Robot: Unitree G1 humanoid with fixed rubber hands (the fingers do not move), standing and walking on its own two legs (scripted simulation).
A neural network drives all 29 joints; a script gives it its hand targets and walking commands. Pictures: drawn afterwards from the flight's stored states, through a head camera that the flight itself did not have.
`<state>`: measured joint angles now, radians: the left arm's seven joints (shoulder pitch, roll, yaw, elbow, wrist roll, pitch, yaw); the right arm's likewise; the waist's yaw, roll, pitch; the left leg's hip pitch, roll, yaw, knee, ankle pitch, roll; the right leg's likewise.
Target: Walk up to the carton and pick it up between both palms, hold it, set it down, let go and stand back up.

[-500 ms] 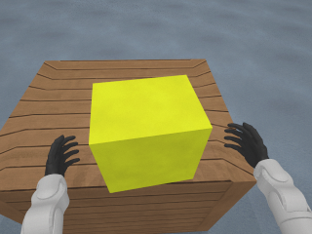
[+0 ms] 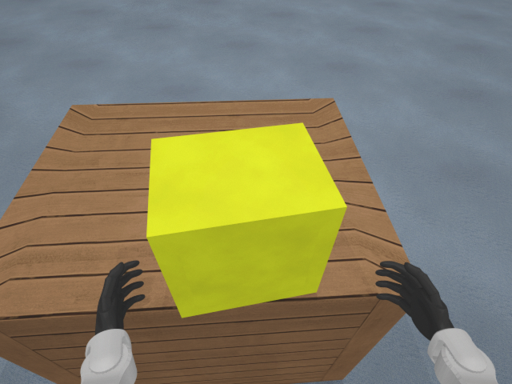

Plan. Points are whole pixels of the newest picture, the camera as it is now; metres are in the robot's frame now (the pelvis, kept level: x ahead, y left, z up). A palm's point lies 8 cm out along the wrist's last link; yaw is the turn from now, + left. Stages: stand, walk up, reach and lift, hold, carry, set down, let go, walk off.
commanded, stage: set down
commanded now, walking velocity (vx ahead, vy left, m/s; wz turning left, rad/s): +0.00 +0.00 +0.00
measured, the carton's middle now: (241, 222) +0.37 +0.05 +0.05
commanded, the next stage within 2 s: let go in 1.28 s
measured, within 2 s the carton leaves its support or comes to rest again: neither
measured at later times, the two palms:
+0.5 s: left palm (114, 333) +0.19 +0.23 -0.01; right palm (406, 335) +0.21 -0.22 -0.02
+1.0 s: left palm (111, 331) +0.19 +0.24 -0.01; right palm (390, 358) +0.19 -0.20 -0.06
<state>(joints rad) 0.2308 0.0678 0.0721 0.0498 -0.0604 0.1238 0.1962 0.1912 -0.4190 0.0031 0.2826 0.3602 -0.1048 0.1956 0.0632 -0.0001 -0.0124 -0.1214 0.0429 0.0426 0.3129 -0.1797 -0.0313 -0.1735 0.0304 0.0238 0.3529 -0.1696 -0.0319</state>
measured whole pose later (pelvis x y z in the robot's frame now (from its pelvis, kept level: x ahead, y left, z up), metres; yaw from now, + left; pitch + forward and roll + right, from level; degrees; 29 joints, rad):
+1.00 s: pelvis +0.00 +0.02 +0.00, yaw +1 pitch -5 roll +0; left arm 0.17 0.12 -0.01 0.26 -0.03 0.11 0.06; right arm 0.20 -0.28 -0.02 0.52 0.07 -0.09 0.11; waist 0.06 0.06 0.06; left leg -0.07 0.02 0.03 0.36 -0.22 0.00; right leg -0.08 0.00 0.01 0.34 -0.18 0.00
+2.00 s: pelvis -0.02 +0.01 -0.01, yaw +3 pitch -3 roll -1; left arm 0.15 0.25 -0.01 0.30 -0.01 -0.05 -0.04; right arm 0.33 -0.26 -0.05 0.64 -0.03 -0.05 0.04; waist 0.02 0.01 0.03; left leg -0.22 0.04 -0.01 0.53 -0.27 -0.02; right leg -0.21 0.02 -0.03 0.49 -0.23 -0.02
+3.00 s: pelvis -0.03 +0.02 -0.02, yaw +5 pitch -2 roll -1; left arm 0.14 0.25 -0.04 0.32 0.00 -0.13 -0.01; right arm 0.29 -0.24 -0.05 0.63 -0.01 -0.02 0.06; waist -0.04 0.00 0.02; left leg -0.30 -0.01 -0.03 0.61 -0.28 0.01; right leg -0.29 -0.02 -0.04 0.58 -0.26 0.01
